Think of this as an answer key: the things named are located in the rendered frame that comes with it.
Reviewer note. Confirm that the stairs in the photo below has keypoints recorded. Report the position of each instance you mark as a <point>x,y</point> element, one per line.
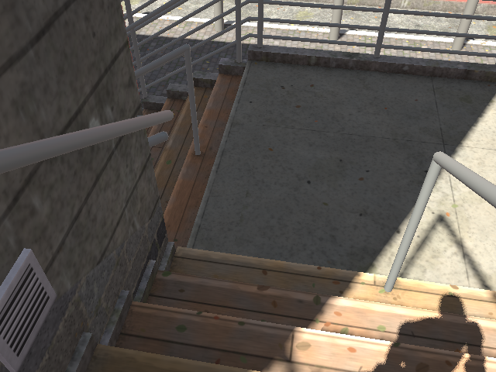
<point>181,175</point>
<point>222,312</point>

